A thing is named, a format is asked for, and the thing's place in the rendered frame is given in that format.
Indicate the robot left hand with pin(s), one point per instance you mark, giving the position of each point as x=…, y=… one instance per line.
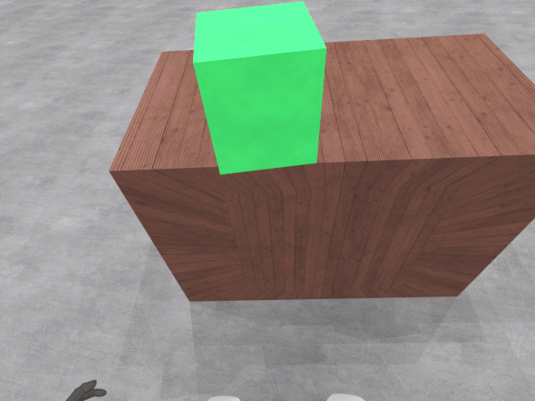
x=86, y=391

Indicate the pedestal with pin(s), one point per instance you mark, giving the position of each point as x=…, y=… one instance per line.
x=425, y=173

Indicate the carton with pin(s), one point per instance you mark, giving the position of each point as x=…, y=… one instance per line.
x=260, y=72

